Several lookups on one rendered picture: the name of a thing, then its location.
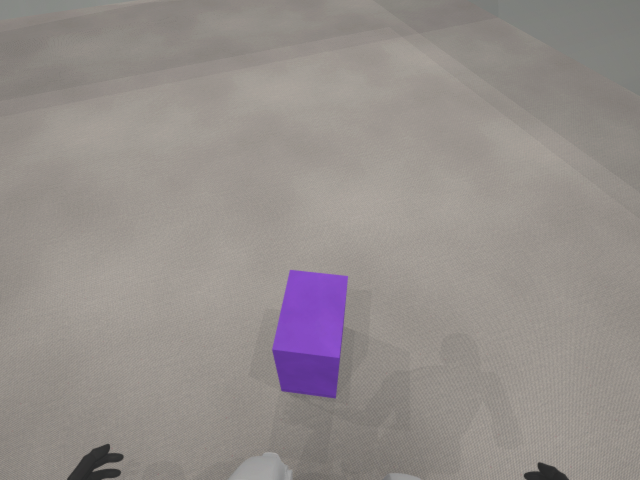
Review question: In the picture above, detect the carton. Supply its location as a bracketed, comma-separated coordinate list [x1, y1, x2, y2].
[272, 270, 348, 398]

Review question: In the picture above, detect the left robot shin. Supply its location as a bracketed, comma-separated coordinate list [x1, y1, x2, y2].
[262, 452, 281, 461]

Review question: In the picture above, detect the robot left thigh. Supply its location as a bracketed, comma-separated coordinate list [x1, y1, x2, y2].
[227, 456, 293, 480]

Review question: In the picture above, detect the left robot hand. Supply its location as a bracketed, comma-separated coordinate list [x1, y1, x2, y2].
[67, 444, 124, 480]

